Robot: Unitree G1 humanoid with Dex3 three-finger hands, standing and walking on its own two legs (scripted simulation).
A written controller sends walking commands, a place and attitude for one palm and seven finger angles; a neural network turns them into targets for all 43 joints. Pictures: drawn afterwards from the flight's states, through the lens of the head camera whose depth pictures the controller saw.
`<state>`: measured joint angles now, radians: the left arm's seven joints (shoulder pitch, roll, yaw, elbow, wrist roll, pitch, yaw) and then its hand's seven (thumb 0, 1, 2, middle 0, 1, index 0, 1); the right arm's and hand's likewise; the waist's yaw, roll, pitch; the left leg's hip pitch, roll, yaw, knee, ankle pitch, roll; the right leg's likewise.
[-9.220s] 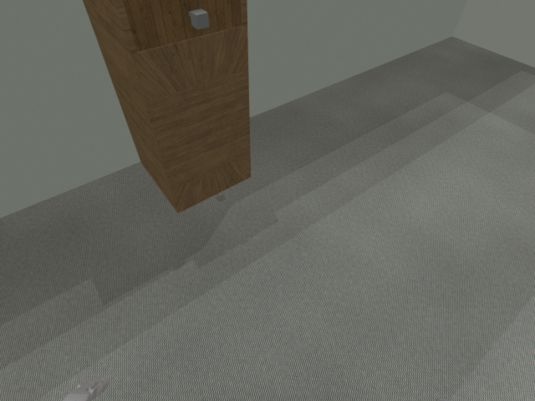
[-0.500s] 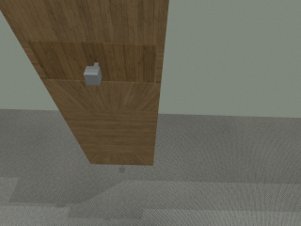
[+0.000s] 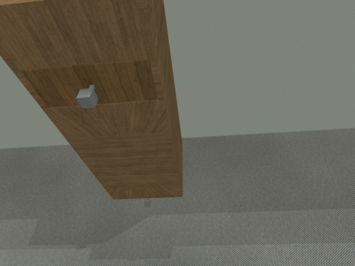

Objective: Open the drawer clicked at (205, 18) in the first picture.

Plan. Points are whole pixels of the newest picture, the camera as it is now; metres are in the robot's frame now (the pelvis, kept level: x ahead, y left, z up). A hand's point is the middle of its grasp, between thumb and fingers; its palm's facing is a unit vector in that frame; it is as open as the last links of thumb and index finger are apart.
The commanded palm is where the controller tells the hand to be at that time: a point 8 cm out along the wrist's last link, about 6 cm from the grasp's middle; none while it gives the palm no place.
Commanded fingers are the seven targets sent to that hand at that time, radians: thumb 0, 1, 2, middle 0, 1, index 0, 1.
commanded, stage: come to a stop and stand still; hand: left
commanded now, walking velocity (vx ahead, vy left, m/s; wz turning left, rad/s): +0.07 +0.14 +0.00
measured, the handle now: (89, 94) +0.56 +0.32 +0.08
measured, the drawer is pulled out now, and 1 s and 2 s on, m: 0.00 0.00 0.00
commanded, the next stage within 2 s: look again from close up in 0.88 s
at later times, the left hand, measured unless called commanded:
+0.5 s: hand out of the picture -0.03 +0.22 -0.19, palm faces +0.09 -0.98 -0.15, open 7.4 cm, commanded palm none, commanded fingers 0.00 0.90 0.90 -0.20 -0.30 -0.20 -0.30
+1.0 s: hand out of the picture +0.03 +0.25 -0.18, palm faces +0.02 -0.98 -0.20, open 7.4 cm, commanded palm none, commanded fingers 0.00 0.90 0.90 -0.20 -0.30 -0.20 -0.30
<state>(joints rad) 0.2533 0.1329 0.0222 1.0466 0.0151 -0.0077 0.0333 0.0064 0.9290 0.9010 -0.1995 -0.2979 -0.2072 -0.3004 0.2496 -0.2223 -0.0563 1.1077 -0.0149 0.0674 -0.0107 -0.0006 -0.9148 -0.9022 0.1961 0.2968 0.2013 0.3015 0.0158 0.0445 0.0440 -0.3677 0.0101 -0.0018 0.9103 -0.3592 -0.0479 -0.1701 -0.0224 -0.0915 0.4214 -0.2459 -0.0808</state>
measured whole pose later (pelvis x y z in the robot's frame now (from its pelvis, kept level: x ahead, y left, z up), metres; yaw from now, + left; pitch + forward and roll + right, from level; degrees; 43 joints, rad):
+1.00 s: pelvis +0.03 +0.08 -0.01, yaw +0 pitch +0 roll +0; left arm 0.25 0.16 0.00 1.13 0.00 0.00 0.03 0.00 0.91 0.90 -0.19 -0.30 -0.20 -0.30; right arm 0.30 -0.12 0.01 1.16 -0.01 -0.01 -0.04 0.00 -0.91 -0.90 0.20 0.30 0.21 0.30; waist 0.00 0.01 0.05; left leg -0.09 0.02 0.03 0.40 -0.30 0.00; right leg -0.14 -0.06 -0.07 0.42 -0.27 0.03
